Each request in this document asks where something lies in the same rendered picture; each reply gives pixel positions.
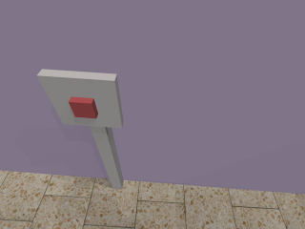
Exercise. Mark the panel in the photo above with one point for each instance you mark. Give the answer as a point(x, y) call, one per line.
point(60, 86)

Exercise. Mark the button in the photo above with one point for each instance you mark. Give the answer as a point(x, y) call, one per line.
point(83, 107)

